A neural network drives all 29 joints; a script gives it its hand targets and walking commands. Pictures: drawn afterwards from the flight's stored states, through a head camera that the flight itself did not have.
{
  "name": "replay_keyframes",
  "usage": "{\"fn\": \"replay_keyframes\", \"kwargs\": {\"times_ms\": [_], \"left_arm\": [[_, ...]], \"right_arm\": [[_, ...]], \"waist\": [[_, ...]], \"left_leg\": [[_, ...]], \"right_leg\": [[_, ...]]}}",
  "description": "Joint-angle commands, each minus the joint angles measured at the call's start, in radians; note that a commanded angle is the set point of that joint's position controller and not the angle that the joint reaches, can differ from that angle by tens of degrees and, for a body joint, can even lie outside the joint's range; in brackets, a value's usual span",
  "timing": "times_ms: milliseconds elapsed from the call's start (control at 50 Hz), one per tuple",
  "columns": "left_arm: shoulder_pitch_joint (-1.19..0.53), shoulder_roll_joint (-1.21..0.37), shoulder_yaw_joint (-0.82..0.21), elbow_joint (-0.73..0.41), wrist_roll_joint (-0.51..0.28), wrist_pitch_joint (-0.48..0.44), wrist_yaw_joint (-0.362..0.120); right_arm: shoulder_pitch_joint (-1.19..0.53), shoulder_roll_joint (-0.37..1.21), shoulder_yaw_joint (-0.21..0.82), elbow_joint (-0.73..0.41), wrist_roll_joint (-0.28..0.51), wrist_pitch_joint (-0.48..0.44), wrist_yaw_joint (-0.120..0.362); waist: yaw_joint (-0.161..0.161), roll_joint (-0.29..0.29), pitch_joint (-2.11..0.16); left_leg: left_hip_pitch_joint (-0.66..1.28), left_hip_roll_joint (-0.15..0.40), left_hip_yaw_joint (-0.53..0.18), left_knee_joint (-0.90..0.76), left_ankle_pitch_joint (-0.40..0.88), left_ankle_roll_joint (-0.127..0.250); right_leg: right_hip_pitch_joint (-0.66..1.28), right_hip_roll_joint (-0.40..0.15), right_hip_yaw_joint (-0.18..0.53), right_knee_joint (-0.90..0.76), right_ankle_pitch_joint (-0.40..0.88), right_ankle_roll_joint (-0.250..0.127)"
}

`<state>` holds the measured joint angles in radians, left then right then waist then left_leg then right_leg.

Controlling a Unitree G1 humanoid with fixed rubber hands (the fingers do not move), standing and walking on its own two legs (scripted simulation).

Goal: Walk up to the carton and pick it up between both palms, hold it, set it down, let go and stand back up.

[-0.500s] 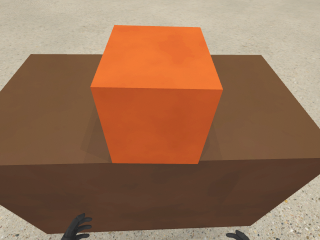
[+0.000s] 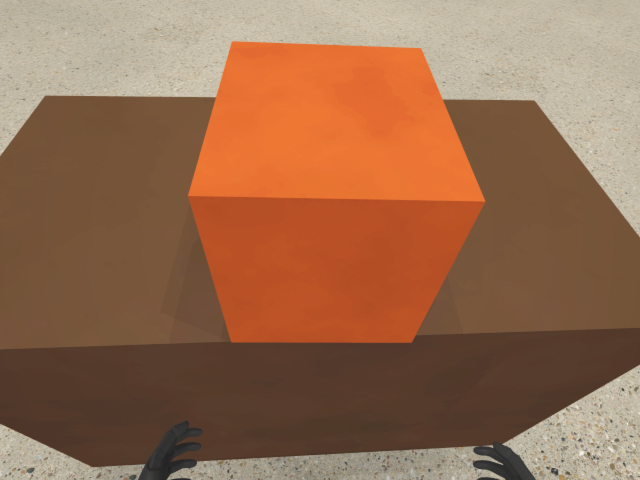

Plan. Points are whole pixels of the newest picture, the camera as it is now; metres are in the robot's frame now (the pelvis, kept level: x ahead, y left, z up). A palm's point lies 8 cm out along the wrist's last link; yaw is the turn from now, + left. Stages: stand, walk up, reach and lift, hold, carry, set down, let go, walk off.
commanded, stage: stand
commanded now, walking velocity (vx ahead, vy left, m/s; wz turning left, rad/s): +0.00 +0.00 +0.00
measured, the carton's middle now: (324, 197) +0.46 +0.03 +0.11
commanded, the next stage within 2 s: none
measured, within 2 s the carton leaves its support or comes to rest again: neither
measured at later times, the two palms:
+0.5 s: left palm out of the picture +0.08 +0.32 -0.12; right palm out of the picture +0.12 -0.24 -0.11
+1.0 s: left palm out of the picture +0.02 +0.35 -0.13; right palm out of the picture +0.07 -0.23 -0.12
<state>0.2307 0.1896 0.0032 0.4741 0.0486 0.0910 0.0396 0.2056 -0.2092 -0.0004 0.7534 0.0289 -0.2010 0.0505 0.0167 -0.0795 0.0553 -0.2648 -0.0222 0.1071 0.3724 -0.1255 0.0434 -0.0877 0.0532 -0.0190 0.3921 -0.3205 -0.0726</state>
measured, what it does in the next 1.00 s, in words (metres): shifts its weight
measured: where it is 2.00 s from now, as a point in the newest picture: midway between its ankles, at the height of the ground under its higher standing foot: outside the picture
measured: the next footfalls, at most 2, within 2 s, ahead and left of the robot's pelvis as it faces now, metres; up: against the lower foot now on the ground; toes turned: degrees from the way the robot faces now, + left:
none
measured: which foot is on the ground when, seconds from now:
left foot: down 0.00-1.00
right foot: down 0.00-1.00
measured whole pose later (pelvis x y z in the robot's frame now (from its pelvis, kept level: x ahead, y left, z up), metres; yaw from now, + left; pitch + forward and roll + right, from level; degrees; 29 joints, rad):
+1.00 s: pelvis -0.01 +0.06 +0.00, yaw +2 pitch -3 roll -1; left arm 0.23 0.33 0.01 1.05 0.02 0.00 0.00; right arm 0.13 -0.33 -0.02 1.10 -0.01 -0.03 0.00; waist 0.00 0.00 0.05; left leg -0.19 -0.09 0.10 0.34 -0.10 0.13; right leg 0.00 -0.02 -0.03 0.37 -0.30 0.02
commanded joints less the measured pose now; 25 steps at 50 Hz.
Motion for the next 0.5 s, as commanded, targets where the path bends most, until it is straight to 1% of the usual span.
{"fn": "replay_keyframes", "kwargs": {"times_ms": [0, 20, 40, 60, 80, 100, 120, 140, 160, 180, 200, 220, 240, 260, 280, 300, 320, 340, 360, 400, 420, 440, 460, 480], "left_arm": [[0.04, 0.272, 0.111, 0.045, -0.023, -0.114, -0.019], [0.016, 0.27, 0.111, 0.05, -0.021, -0.122, -0.024], [0.022, 0.268, 0.105, 0.064, -0.027, -0.128, -0.029], [0.016, 0.27, 0.101, 0.09, -0.023, -0.126, -0.032], [-0.006, 0.267, 0.099, 0.11, -0.02, -0.126, -0.033], [-0.009, 0.27, 0.098, 0.128, -0.019, -0.129, -0.035], [-0.006, 0.276, 0.095, 0.148, -0.021, -0.129, -0.037], [-0.006, 0.283, 0.096, 0.166, -0.025, -0.129, -0.038], [-0.006, 0.286, 0.097, 0.185, -0.021, -0.126, -0.039], [-0.007, 0.281, 0.094, 0.197, -0.018, -0.128, -0.039], [-0.013, 0.294, 0.097, 0.208, -0.019, -0.131, -0.039], [-0.01, 0.296, 0.096, 0.223, -0.019, -0.132, -0.038], [-0.007, 0.309, 0.1, 0.233, -0.021, -0.132, -0.037], [-0.003, 0.312, 0.098, 0.251, -0.02, -0.132, -0.034], [0.007, 0.312, 0.094, 0.261, -0.023, -0.129, -0.032], [0.01, 0.309, 0.092, 0.274, -0.022, -0.13, -0.032], [0.008, 0.313, 0.091, 0.286, -0.023, -0.126, -0.033], [0.009, 0.319, 0.09, 0.301, -0.024, -0.127, -0.035], [0.003, 0.323, 0.087, 0.312, -0.023, -0.126, -0.035], [-0.014, 0.339, 0.087, 0.325, -0.022, -0.13, -0.034], [-0.006, 0.342, 0.088, 0.338, -0.024, -0.129, -0.034], [0.005, 0.342, 0.085, 0.353, -0.029, -0.127, -0.034], [0.003, 0.337, 0.079, 0.362, -0.028, -0.129, -0.03], [-0.003, 0.339, 0.076, 0.37, -0.028, -0.128, -0.031]], "right_arm": [[-0.056, -0.265, -0.081, -0.065, -0.075, 0.082, -0.04], [-0.042, -0.25, -0.076, -0.061, -0.069, 0.094, -0.043], [-0.053, -0.253, -0.076, -0.06, -0.065, 0.101, -0.044], [-0.064, -0.253, -0.068, -0.053, -0.062, 0.108, -0.041], [-0.066, -0.257, -0.064, -0.044, -0.058, 0.113, -0.041], [-0.066, -0.272, -0.069, -0.029, -0.061, 0.121, -0.043], [-0.056, -0.276, -0.067, -0.019, -0.057, 0.126, -0.042], [-0.06, -0.281, -0.068, -0.012, -0.059, 0.132, -0.042], [-0.068, -0.283, -0.071, -0.008, -0.06, 0.134, -0.042], [-0.065, -0.288, -0.072, -0.002, -0.061, 0.137, -0.045], [-0.051, -0.294, -0.07, 0.011, -0.059, 0.139, -0.046], [-0.055, -0.298, -0.071, 0.024, -0.063, 0.139, -0.048], [-0.047, -0.303, -0.073, 0.032, -0.061, 0.141, -0.05], [-0.052, -0.302, -0.07, 0.042, -0.059, 0.142, -0.052], [-0.073, -0.311, -0.07, 0.045, -0.063, 0.142, -0.054], [-0.083, -0.304, -0.068, 0.054, -0.06, 0.142, -0.055], [-0.091, -0.312, -0.067, 0.059, -0.058, 0.141, -0.055], [-0.085, -0.315, -0.068, 0.073, -0.057, 0.144, -0.056], [-0.108, -0.32, -0.066, 0.08, -0.055, 0.145, -0.056], [-0.09, -0.324, -0.064, 0.105, -0.05, 0.147, -0.053], [-0.076, -0.328, -0.062, 0.119, -0.049, 0.147, -0.053], [-0.091, -0.337, -0.062, 0.131, -0.051, 0.147, -0.055], [-0.107, -0.334, -0.063, 0.133, -0.048, 0.145, -0.057], [-0.113, -0.333, -0.063, 0.142, -0.049, 0.147, -0.06]], "waist": [[0.005, 0.102, -0.328], [-0.008, 0.101, -0.307], [-0.003, 0.092, -0.308], [-0.004, 0.075, -0.23], [-0.01, 0.061, -0.175], [-0.011, 0.069, -0.158], [-0.014, 0.076, -0.136], [-0.021, 0.065, -0.121], [-0.016, 0.051, -0.105], [-0.019, 0.053, -0.093], [-0.027, 0.073, -0.101], [-0.021, 0.067, -0.098], [-0.026, 0.059, -0.101], [-0.025, 0.055, -0.081], [-0.013, 0.087, -0.07], [-0.009, 0.072, -0.072], [-0.012, 0.077, -0.063], [-0.015, 0.075, -0.054], [-0.01, 0.085, -0.032], [-0.021, 0.056, -0.042], [-0.023, 0.073, -0.067], [-0.015, 0.087, -0.079], [-0.013, 0.083, -0.083], [-0.017, 0.099, -0.076]], "left_leg": [[0.268, 0.205, -0.189, 0.152, 0.47, 0.075], [0.226, 0.193, -0.178, 0.15, 0.466, 0.068], [0.198, 0.183, -0.173, 0.151, 0.436, 0.06], [0.157, 0.169, -0.16, 0.139, 0.333, 0.048], [0.125, 0.158, -0.156, 0.143, 0.288, 0.044], [0.136, 0.156, -0.149, 0.146, 0.275, 0.047], [0.133, 0.157, -0.157, 0.145, 0.277, 0.05], [0.142, 0.162, -0.157, 0.143, 0.261, 0.057], [0.141, 0.159, -0.165, 0.138, 0.254, 0.058], [0.152, 0.162, -0.166, 0.138, 0.276, 0.064], [0.163, 0.163, -0.17, 0.131, 0.281, 0.067], [0.179, 0.165, -0.175, 0.128, 0.298, 0.069], [0.194, 0.171, -0.182, 0.125, 0.317, 0.075], [0.174, 0.17, -0.189, 0.118, 0.318, 0.073], [0.176, 0.178, -0.205, 0.102, 0.293, 0.077], [0.168, 0.177, -0.206, 0.092, 0.276, 0.076], [0.164, 0.183, -0.213, 0.079, 0.253, 0.073], [0.161, 0.18, -0.208, 0.075, 0.252, 0.069], [0.153, 0.181, -0.213, 0.068, 0.257, 0.069], [0.172, 0.172, -0.209, 0.053, 0.248, 0.061], [0.196, 0.172, -0.212, 0.049, 0.251, 0.062], [0.207, 0.18, -0.222, 0.04, 0.251, 0.063], [0.206, 0.178, -0.227, 0.036, 0.268, 0.061], [0.21, 0.181, -0.229, 0.027, 0.264, 0.057]], "right_leg": [[0.001, -0.177, 0.118, 0.008, 0.442, 0.077], [0.022, -0.184, 0.115, 0.024, 0.528, 0.077], [0.032, -0.182, 0.118, 0.026, 0.549, 0.073], [-0.005, -0.18, 0.112, 0.004, 0.467, 0.061], [-0.031, -0.179, 0.113, -0.008, 0.444, 0.057], [-0.051, -0.182, 0.119, -0.006, 0.476, 0.054], [-0.055, -0.188, 0.118, -0.008, 0.484, 0.063], [-0.074, -0.181, 0.113, -0.004, 0.466, 0.058], [-0.085, -0.173, 0.111, -0.018, 0.425, 0.057], [-0.084, -0.176, 0.111, -0.018, 0.442, 0.057], [-0.084, -0.177, 0.113, -0.01, 0.448, 0.051], [-0.086, -0.171, 0.106, -0.008, 0.447, 0.054], [-0.08, -0.171, 0.104, -0.002, 0.46, 0.054], [-0.08, -0.168, 0.101, -0.005, 0.438, 0.053], [-0.082, -0.169, 0.107, -0.012, 0.384, 0.049], [-0.073, -0.162, 0.101, -0.018, 0.343, 0.046], [-0.073, -0.16, 0.099, -0.028, 0.289, 0.048], [-0.067, -0.16, 0.1, -0.04, 0.275, 0.05], [-0.072, -0.165, 0.105, -0.051, 0.279, 0.046], [-0.062, -0.162, 0.097, -0.056, 0.268, 0.047], [-0.048, -0.163, 0.099, -0.056, 0.269, 0.045], [-0.04, -0.156, 0.098, -0.057, 0.247, 0.046], [-0.031, -0.16, 0.095, -0.057, 0.253, 0.047], [-0.037, -0.159, 0.09, -0.062, 0.242, 0.047]]}}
